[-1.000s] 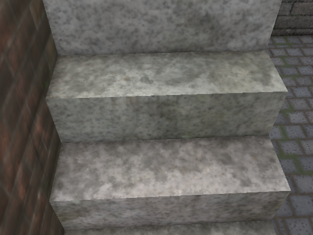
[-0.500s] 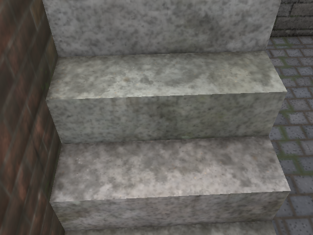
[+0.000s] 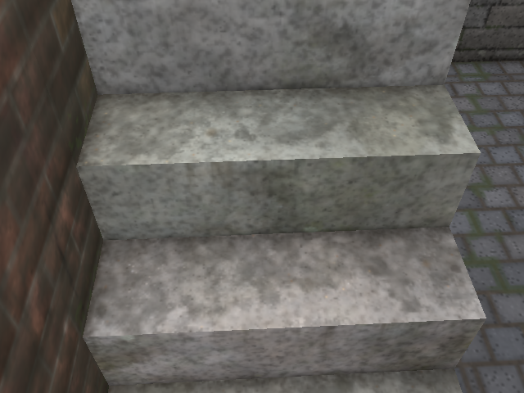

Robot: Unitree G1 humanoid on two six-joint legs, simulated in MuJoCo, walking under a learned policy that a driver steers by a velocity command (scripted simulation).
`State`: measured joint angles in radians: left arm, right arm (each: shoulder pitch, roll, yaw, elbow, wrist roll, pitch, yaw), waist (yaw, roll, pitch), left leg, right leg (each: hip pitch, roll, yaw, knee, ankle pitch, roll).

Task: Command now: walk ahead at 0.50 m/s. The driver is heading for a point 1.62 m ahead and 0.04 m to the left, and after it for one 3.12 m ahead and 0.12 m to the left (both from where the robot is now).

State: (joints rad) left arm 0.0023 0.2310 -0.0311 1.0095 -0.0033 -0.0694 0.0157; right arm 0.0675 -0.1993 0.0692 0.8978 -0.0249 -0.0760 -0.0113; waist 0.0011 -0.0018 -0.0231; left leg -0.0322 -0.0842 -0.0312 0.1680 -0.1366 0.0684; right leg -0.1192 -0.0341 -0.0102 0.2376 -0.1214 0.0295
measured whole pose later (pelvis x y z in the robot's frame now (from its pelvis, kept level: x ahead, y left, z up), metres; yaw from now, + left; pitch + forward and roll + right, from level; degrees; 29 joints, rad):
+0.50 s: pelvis +0.00 +0.00 +0.00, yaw +0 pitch +0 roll +0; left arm 0.00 0.23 -0.03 1.01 0.00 -0.07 0.02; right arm 0.07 -0.20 0.07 0.90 -0.03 -0.08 -0.01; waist 0.00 0.00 -0.02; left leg -0.03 -0.08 -0.03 0.17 -0.14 0.07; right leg -0.12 -0.03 -0.01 0.24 -0.12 0.03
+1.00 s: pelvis +0.00 +0.00 +0.00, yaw +0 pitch +0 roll +0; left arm 0.00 0.23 -0.03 1.01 0.00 -0.07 0.02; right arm 0.07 -0.20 0.07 0.90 -0.02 -0.08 -0.01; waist 0.00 0.00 -0.02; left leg -0.03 -0.08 -0.03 0.17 -0.14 0.06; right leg -0.12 -0.03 -0.01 0.24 -0.12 0.03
